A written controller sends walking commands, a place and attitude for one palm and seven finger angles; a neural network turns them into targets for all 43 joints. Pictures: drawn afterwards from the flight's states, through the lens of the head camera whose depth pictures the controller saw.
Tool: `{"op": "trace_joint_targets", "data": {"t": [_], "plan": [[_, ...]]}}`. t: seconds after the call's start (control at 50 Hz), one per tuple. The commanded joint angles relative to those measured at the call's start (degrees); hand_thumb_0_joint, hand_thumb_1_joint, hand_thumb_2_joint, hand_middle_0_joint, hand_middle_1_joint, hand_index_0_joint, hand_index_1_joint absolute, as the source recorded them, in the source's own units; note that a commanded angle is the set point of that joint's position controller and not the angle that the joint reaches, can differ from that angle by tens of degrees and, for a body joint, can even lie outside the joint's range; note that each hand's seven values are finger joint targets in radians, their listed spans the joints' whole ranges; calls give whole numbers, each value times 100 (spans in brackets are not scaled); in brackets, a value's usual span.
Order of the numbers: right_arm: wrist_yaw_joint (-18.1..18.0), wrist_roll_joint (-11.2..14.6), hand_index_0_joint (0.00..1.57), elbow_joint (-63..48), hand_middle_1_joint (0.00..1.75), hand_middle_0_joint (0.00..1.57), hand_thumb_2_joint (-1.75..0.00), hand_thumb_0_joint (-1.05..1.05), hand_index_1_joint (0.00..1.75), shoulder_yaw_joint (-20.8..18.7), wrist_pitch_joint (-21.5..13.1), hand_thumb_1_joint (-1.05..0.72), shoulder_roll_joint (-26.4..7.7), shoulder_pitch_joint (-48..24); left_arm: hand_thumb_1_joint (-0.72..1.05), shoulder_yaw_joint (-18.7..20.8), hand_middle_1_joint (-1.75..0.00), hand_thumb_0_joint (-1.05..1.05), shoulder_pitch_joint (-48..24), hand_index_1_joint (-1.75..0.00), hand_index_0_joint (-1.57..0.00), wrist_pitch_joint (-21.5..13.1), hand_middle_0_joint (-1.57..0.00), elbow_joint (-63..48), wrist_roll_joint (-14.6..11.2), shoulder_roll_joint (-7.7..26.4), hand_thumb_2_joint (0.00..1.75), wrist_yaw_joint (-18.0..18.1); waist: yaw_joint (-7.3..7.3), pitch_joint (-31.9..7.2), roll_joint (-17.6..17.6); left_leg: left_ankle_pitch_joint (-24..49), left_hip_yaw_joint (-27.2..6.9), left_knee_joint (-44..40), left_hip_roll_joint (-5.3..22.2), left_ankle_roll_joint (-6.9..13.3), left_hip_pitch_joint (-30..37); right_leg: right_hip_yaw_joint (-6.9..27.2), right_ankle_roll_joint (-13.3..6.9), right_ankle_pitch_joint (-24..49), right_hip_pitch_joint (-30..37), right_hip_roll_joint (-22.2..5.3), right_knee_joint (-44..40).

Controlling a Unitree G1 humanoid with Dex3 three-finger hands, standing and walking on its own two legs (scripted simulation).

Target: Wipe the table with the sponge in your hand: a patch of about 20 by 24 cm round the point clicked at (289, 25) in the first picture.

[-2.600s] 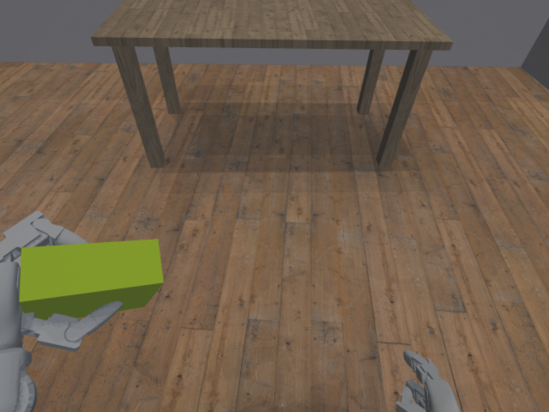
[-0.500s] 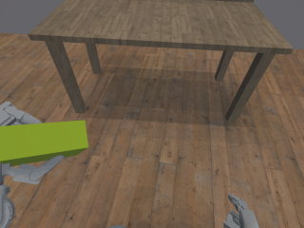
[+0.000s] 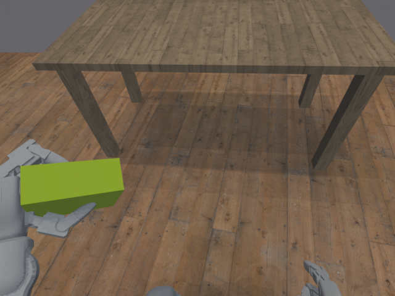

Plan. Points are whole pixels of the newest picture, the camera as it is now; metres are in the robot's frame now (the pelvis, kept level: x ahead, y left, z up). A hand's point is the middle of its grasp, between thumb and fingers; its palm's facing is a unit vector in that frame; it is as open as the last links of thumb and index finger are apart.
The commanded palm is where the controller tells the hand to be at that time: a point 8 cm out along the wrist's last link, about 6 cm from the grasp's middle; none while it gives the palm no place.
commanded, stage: walk to a spot facing it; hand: left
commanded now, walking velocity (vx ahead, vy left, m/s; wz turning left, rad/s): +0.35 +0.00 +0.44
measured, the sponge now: (89, 187) +0.25 +0.18 +0.16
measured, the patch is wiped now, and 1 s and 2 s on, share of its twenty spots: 0.00 0.00 0.00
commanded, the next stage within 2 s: none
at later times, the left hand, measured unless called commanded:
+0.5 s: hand (58, 127) +0.35 +0.26 +0.19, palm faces +0.52 -0.74 -0.43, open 9.4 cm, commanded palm +0.25 +0.30 +0.19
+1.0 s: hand (81, 130) +0.34 +0.22 +0.19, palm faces +0.67 -0.58 -0.47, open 9.4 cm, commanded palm +0.24 +0.24 +0.19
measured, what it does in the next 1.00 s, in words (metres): walks ahead, turning left: left foot, then right foot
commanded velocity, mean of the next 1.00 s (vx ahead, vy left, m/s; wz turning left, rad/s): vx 0.14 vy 0.00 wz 0.59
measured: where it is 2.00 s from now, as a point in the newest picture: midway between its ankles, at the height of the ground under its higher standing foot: outside the picture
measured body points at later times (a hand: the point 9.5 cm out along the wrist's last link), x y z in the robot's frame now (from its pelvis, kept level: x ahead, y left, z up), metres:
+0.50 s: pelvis +0.14 -0.01 -0.01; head +0.18 +0.01 +0.44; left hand +0.31 +0.30 +0.22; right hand +0.36 -0.18 -0.09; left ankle +0.22 +0.11 -0.72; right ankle +0.13 -0.14 -0.63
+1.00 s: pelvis +0.23 -0.08 +0.02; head +0.29 -0.07 +0.46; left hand +0.30 +0.24 +0.22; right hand +0.51 -0.23 -0.07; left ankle +0.17 +0.06 -0.66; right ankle +0.26 -0.17 -0.72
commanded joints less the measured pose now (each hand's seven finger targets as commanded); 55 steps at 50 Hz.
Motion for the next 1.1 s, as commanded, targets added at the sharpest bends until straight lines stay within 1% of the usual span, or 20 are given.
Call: {"op": "trace_joint_targets", "data": {"t": [0.0, 0.08, 0.2, 0.28, 0.3, 0.32, 0.34, 0.36, 0.38, 0.48, 0.58, 0.68, 0.7, 0.72, 0.74, 0.78, 0.88, 1.0, 1.06, 1.08], "plan": [[31, 9, 20, -1077, 30, 20, -90, 0, 30, -164, -181, -90, -333, -749, 10, 1419, -160, 0, 318, -160, -120, -636, -120, -1865, -120, 1832, 130, 125, 19, -622, -945, 442, -271, 1407, 130, -115, -1987, 2082, -645, 2264, 1796, -1878, -1974], [90, 2, 20, -1231, 30, 20, -90, 0, 30, -197, 47, -90, -245, -590, 10, 1501, -160, 0, 860, -160, -120, -728, -120, -1596, -183, 1591, 130, 126, -80, -724, -957, 873, 163, -65, 210, -174, -1718, 747, -473, 3435, 1947, -1538, -1827], [106, 19, 20, -1534, 30, 20, -90, 0, 30, -251, -5, -90, -231, -357, 10, 1349, -160, 0, 868, -160, -120, -661, -120, -1477, -212, 1403, 130, 216, 143, -676, -1524, 1038, 1127, -2225, -37, -25, -844, 266, -390, 4349, 1978, -1532, -1503], [7, 5, 20, -1526, 30, 20, -90, 0, 30, -302, -86, -90, -263, -246, 10, 1035, -160, 0, 358, -160, -120, -598, -120, -1810, -173, 1403, 130, 273, -140, -1181, -1187, 1635, 1624, -3263, -699, 127, 1006, -252, -43, 4869, 1320, -1373, 367], [-30, -16, 20, -1563, 30, 20, -90, 0, 30, -295, -122, -90, -260, -179, 10, 1055, -160, 0, 143, -160, -120, -672, -120, -2088, -157, 1521, 130, 281, -289, -1523, -769, 1973, 1403, -3546, -673, 272, 2047, -368, 155, 4360, 713, -1174, 1514], [-38, -57, 20, -1553, 30, 20, -90, 0, 30, -321, -162, -90, -347, -242, 10, 1161, -160, 0, 81, -160, -120, -768, -120, -2227, -153, 1597, 130, 280, -290, -1898, 291, 2843, -182, -3654, 233, 849, 3161, -203, 382, 1910, -309, -629, 3106], [21, -43, 20, -1616, 30, 20, -90, 0, 30, -256, -229, -90, -414, -310, 10, 1197, -160, 0, -80, -160, -120, -807, -120, -2481, -196, 1642, 130, 283, -119, -2064, 1413, 5079, -2903, -3726, 1845, 1775, 3690, 463, 538, -1658, -1621, 127, 4251], [130, -8, 20, -1573, 30, 20, -90, 0, 30, -198, -277, -90, -404, -281, 10, 1317, -160, 0, -435, -160, -120, -772, -120, -2501, -65, 2024, 130, 269, -225, -1743, 867, 5054, -3615, -3955, 2150, 2005, 3388, 1198, 457, -1883, -2092, 142, 4732], [163, -13, 20, -1492, 30, 20, -90, 0, 30, -205, -311, -90, -487, -475, 10, 1333, -160, 0, -447, -160, -120, -684, -120, -2008, -64, 2070, 130, 122, -185, -1315, 217, 4410, -3190, -4106, 1896, 1747, 2708, 1357, 490, -1474, -2159, -28, 4661], [210, 104, 20, -1312, 30, 20, -90, 0, 30, -316, -349, -90, -410, -519, 10, 1912, -160, 0, 535, -160, -120, -767, -120, -2971, -278, 2082, 130, 91, 48, -1201, 1091, 1450, -1459, -4569, 1062, 1214, 781, 1152, 583, -326, -1314, -225, 3069], [208, 149, 20, -1286, 30, 20, -90, 0, 30, -257, -440, -90, -389, -315, 10, 1339, -160, 0, 962, -160, -120, -605, -120, -1951, -426, 1118, 130, 1, -133, -1001, 977, 317, -1141, -4927, 856, 947, 301, 539, 699, -70, -418, 126, 1140], [19, 133, 20, -1227, 30, 20, -90, 0, 30, -212, -419, -90, -472, -369, 10, 791, -160, 0, 16, -160, -120, -312, -120, -1181, -244, 891, 130, -49, -11, -687, 619, -7, -1112, -4174, 610, 758, 257, 279, 732, -518, 368, 526, -547], [4, 132, 20, -1212, 30, 20, -90, 0, 30, -149, -428, -90, -400, -433, 10, 629, -160, 0, -224, -160, -120, -266, -120, -1115, -200, 837, 130, -60, 45, -633, 405, 5, -942, -3602, 384, 606, -10, 531, 624, -382, 697, 282, -1312], [2, 117, 20, -1168, 30, 20, -90, 0, 30, -76, -423, -90, -235, -336, 10, 579, -160, 0, -400, -160, -120, -195, -120, -1020, -132, 971, 130, -46, 47, -588, -710, -253, -445, -2456, -95, 312, -641, 1491, 317, -242, 1157, -644, -2231], [-17, 69, 20, -1170, 30, 20, -90, 0, 30, -82, -413, -90, -201, -526, 10, 705, -160, 0, -666, -160, -120, -91, -120, -955, -134, 1437, 130, 4, 71, -404, -2388, -895, 56, -389, -660, -41, -1560, 3524, -297, 576, 1202, -2187, -2559], [-28, -81, 20, -1074, 30, 20, -90, 0, 30, -42, -475, -90, -336, -827, 10, 625, -160, 0, -1381, -160, -120, -84, -120, -1335, -140, 1523, 130, 94, 25, -585, -1319, -294, -539, 1079, -339, -164, -1282, 2850, -456, 1919, 584, -2478, -2315], [-141, -56, 20, -1243, 30, 20, -90, 0, 30, -80, -269, -90, -233, -986, 10, 1231, -160, 0, -297, -160, -120, -386, -120, -2337, -167, 2002, 130, 146, -14, -679, -1174, 136, 147, 136, -125, -360, -805, 635, -251, 4178, 1161, -1588, -1587], [-118, -51, 20, -1726, 30, 20, -90, 0, 30, -161, -39, -90, -137, -633, 10, 1637, -160, 0, 1312, -160, -120, -298, -120, -2002, -360, 1672, 130, 284, 233, -1449, -1504, 262, 970, -2524, -331, -272, -271, 498, -338, 5237, 2161, -1594, -811], [-104, -19, 20, -1675, 30, 20, -90, 0, 30, -256, 70, -90, -246, -295, 10, 1520, -160, 0, 1181, -160, -120, -280, -120, -1767, -419, 1494, 130, 293, -130, -1812, -1433, 1290, 1140, -3844, -668, -226, 860, 166, 63, 5394, 1795, -1430, 347], [-115, 12, 20, -1667, 30, 20, -90, 0, 30, -304, 79, -90, -306, -218, 10, 1311, -160, 0, 1236, -160, -120, -264, -120, -1692, -472, 1334, 130, 266, -311, -1913, -883, 2525, 803, -4168, -333, -63, 1801, 35, 348, 4410, 1030, -1188, 1326]]}}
